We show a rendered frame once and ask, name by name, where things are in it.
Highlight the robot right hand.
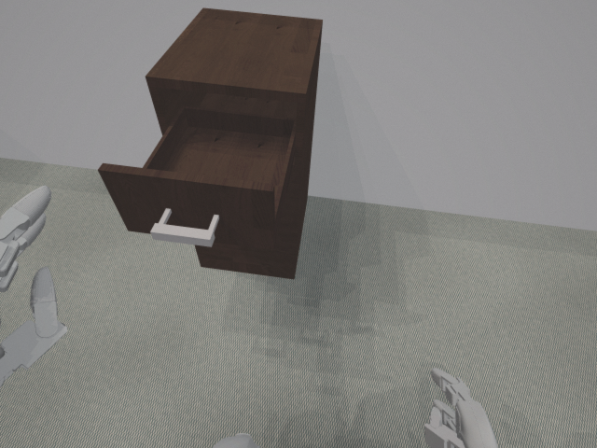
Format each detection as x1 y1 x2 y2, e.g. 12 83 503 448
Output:
424 368 498 448

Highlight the robot left hand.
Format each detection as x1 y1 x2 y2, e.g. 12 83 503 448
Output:
0 186 67 388

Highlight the cabinet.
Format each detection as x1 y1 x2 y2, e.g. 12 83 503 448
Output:
146 8 323 279

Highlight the drawer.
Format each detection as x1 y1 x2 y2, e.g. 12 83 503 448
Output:
98 105 297 250

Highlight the handle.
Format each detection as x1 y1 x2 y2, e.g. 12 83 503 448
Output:
150 208 219 247

